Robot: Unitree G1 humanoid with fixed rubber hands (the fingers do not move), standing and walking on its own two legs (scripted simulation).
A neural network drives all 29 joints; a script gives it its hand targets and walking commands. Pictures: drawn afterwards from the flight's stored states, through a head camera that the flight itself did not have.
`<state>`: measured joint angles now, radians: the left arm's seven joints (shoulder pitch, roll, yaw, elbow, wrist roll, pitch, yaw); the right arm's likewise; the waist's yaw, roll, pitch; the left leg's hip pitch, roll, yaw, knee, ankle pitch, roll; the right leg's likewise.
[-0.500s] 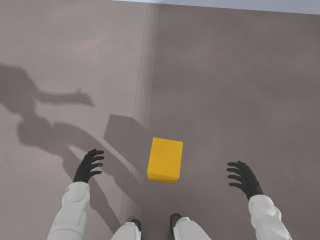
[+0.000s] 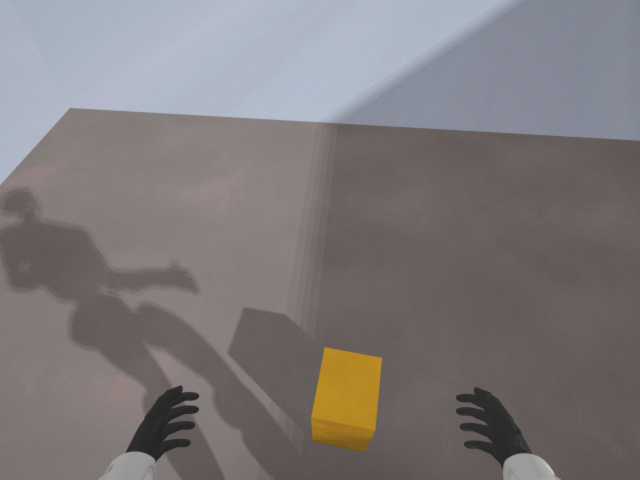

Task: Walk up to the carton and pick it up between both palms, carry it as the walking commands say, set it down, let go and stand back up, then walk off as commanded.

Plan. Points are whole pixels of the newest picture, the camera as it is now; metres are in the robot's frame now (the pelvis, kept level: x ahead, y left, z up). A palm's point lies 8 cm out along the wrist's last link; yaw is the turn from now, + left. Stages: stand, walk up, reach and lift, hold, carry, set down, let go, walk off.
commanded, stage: let go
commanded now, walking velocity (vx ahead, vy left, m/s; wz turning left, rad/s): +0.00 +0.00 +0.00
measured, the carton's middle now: (345, 401) +0.39 -0.06 -0.65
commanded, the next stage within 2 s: stand in 0.20 s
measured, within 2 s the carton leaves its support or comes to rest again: neither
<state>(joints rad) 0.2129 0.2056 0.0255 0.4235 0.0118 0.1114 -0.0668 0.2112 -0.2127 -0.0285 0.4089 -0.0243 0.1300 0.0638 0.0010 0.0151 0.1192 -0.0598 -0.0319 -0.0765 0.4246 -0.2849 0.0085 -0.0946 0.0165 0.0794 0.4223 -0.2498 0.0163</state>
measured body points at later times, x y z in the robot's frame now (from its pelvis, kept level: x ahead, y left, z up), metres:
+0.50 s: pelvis +0.01 -0.01 -0.01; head +0.02 -0.02 +0.44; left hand +0.13 +0.28 -0.10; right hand +0.17 -0.30 -0.10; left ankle -0.03 +0.12 -0.74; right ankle -0.01 -0.13 -0.74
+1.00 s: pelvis +0.01 -0.01 +0.00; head +0.01 -0.02 +0.45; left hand +0.12 +0.28 -0.10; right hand +0.14 -0.31 -0.11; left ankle -0.03 +0.12 -0.74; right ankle -0.01 -0.13 -0.74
